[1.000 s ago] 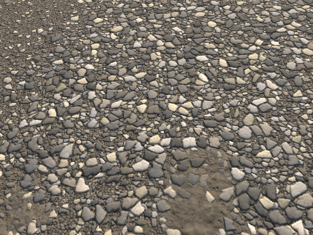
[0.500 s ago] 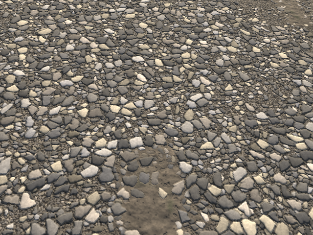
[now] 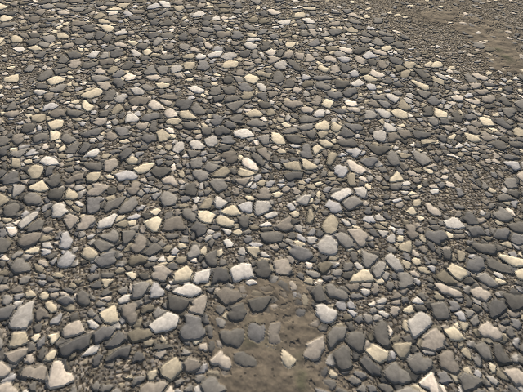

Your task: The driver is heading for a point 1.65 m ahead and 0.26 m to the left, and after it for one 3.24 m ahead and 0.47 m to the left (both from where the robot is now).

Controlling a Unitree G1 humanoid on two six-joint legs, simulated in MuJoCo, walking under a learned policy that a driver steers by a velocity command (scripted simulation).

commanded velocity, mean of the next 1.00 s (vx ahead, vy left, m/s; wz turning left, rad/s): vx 0.46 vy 0.00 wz -0.01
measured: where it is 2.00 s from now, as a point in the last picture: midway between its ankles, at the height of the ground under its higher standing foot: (253, 226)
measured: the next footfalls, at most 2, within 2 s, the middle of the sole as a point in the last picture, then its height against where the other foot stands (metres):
right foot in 0.52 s outside the picture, level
left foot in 1.06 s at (228, 326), level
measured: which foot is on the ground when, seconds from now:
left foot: down 0.00-0.54, up 0.56-1.00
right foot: down 0.00-0.04, up 0.06-0.50, down 0.52-1.00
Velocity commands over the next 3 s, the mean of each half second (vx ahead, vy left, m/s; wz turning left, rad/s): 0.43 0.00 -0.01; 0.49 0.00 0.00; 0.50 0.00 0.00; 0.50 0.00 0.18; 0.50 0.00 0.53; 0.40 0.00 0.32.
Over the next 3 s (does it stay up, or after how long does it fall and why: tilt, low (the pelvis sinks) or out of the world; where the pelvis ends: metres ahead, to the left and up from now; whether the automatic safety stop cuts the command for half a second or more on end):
stays up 1.55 0.15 0.01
